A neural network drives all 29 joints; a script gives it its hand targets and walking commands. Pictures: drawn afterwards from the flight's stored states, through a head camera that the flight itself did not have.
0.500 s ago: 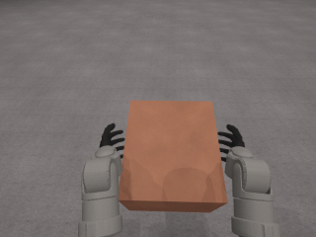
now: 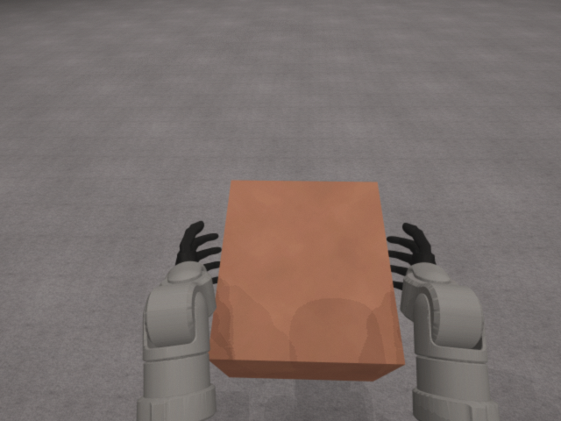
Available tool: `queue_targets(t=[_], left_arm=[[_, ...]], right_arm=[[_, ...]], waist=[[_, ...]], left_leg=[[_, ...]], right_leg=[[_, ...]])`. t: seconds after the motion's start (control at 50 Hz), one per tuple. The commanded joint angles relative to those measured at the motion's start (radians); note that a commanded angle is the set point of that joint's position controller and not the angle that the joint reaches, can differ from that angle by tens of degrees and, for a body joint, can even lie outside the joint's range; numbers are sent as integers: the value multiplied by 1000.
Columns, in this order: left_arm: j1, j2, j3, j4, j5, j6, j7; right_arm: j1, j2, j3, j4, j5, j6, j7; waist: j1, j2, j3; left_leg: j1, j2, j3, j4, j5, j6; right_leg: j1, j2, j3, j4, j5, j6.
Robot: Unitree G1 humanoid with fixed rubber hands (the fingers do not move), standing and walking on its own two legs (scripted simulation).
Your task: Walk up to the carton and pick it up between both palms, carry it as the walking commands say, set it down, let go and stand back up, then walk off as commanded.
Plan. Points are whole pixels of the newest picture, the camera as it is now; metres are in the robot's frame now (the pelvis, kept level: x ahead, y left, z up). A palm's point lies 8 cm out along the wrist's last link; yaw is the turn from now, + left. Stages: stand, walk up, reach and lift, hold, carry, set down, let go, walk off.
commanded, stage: carry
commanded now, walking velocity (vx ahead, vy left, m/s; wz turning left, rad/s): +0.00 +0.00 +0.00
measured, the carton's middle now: (302, 281) +0.34 +0.00 +0.03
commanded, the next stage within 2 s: none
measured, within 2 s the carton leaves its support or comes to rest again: neither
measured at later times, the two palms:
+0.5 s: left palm (190, 277) +0.29 +0.15 +0.11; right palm (420, 279) +0.28 -0.15 +0.11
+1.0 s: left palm (189, 280) +0.29 +0.15 +0.11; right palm (418, 282) +0.28 -0.15 +0.10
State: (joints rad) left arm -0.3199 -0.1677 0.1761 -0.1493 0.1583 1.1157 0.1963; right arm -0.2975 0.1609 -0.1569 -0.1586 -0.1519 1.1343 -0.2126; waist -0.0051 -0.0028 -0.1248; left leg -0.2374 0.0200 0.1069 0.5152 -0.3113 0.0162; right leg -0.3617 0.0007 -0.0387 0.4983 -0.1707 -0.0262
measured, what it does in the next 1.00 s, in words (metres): stands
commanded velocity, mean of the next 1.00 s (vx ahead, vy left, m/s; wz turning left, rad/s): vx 0.00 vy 0.00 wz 0.00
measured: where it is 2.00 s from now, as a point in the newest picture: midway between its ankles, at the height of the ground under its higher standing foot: outside the picture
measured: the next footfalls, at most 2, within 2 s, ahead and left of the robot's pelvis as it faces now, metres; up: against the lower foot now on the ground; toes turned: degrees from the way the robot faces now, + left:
none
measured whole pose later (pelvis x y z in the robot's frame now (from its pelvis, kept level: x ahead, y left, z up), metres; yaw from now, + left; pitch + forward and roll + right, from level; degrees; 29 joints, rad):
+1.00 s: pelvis +0.00 +0.00 +0.00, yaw +0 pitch +2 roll +0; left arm -0.28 -0.16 0.16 -0.15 0.16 1.10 0.17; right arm -0.26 0.15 -0.13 -0.17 -0.15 1.12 -0.20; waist -0.01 0.00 -0.13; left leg -0.24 0.01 0.10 0.50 -0.30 0.02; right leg -0.36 -0.01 -0.04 0.49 -0.17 -0.02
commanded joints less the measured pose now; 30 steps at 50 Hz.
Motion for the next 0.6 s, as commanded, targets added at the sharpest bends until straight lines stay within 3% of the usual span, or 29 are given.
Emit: queue_targets(t=[0.0, 0.58], left_arm=[[-434, -887, -600, -11, -349, 11, -234], [-390, -878, -597, -31, -344, 10, -243]], right_arm=[[-485, 860, 614, -52, 361, -6, 243], [-441, 853, 620, -80, 359, -6, 249]], waist=[[0, -1, -208], [-1, -1, -204]], left_leg=[[1, 114, -103, -95, 122, 17], [4, 113, -105, -103, 132, 15]], right_leg=[[151, -120, 122, -51, 161, -41], [145, -125, 118, -60, 148, -37]])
